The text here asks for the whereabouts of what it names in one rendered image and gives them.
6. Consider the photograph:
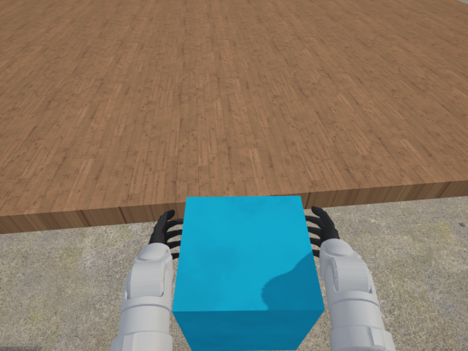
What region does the carton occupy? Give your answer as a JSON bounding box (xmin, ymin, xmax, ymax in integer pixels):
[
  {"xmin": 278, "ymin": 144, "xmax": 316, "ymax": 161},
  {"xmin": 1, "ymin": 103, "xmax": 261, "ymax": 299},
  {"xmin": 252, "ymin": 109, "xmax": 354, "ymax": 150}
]
[{"xmin": 172, "ymin": 196, "xmax": 325, "ymax": 351}]

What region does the robot right forearm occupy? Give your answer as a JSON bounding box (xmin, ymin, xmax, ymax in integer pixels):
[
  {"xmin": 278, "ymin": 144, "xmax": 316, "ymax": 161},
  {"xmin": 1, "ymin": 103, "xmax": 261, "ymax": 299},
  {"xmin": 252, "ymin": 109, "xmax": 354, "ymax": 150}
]
[{"xmin": 320, "ymin": 238, "xmax": 396, "ymax": 351}]

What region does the robot right hand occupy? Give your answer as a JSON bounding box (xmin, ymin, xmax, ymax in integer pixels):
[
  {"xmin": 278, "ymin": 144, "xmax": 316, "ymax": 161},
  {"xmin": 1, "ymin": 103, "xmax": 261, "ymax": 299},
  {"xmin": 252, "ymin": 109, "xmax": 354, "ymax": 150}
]
[{"xmin": 305, "ymin": 206, "xmax": 340, "ymax": 258}]

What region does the robot left hand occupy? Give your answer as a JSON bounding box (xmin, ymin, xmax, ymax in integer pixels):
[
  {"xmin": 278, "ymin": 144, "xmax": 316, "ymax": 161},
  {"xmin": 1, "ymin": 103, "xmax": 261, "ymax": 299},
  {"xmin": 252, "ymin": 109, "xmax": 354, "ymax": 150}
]
[{"xmin": 148, "ymin": 210, "xmax": 184, "ymax": 260}]

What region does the robot left forearm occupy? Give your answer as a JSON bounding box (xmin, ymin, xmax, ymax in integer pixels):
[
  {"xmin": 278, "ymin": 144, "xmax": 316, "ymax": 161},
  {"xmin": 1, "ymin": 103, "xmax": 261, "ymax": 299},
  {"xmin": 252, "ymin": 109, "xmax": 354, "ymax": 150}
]
[{"xmin": 110, "ymin": 243, "xmax": 173, "ymax": 351}]

